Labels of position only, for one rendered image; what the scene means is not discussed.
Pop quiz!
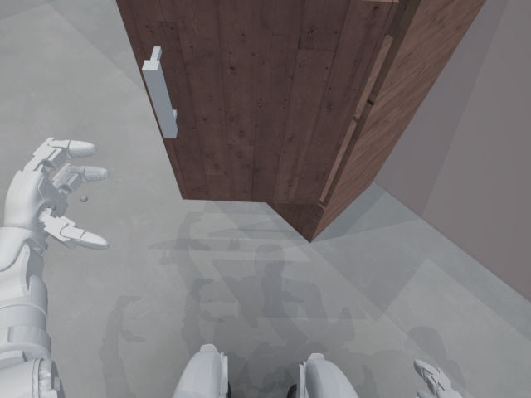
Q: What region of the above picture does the left robot thigh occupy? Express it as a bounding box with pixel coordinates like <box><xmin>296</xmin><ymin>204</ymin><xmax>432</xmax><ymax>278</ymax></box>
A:
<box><xmin>172</xmin><ymin>351</ymin><xmax>228</xmax><ymax>398</ymax></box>

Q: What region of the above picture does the right robot thigh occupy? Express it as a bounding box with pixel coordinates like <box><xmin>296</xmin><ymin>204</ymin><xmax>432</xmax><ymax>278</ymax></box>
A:
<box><xmin>296</xmin><ymin>359</ymin><xmax>358</xmax><ymax>398</ymax></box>

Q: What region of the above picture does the left robot forearm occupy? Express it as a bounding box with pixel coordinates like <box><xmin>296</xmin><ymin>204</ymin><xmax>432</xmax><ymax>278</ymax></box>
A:
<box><xmin>0</xmin><ymin>226</ymin><xmax>51</xmax><ymax>370</ymax></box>

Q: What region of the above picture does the handle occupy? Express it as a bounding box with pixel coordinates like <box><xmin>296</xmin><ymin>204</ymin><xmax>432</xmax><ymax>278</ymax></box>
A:
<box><xmin>142</xmin><ymin>46</ymin><xmax>178</xmax><ymax>138</ymax></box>

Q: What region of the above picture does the robot left hand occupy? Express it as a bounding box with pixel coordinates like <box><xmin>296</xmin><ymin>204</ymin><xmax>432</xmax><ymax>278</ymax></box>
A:
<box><xmin>2</xmin><ymin>138</ymin><xmax>110</xmax><ymax>250</ymax></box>

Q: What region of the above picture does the cupboard door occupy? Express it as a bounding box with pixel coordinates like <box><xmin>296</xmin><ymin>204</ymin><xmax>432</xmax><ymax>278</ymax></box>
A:
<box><xmin>116</xmin><ymin>0</ymin><xmax>399</xmax><ymax>205</ymax></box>

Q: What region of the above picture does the robot left upper arm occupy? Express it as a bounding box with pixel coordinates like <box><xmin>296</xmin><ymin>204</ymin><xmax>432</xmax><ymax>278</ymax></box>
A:
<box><xmin>0</xmin><ymin>358</ymin><xmax>66</xmax><ymax>398</ymax></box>

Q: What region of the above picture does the robot right hand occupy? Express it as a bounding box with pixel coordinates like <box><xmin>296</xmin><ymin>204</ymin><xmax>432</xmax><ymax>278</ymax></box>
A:
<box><xmin>414</xmin><ymin>359</ymin><xmax>462</xmax><ymax>398</ymax></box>

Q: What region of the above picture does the robot thigh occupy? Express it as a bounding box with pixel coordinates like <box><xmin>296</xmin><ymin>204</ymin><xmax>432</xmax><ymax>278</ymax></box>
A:
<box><xmin>296</xmin><ymin>359</ymin><xmax>358</xmax><ymax>398</ymax></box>
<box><xmin>172</xmin><ymin>351</ymin><xmax>228</xmax><ymax>398</ymax></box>

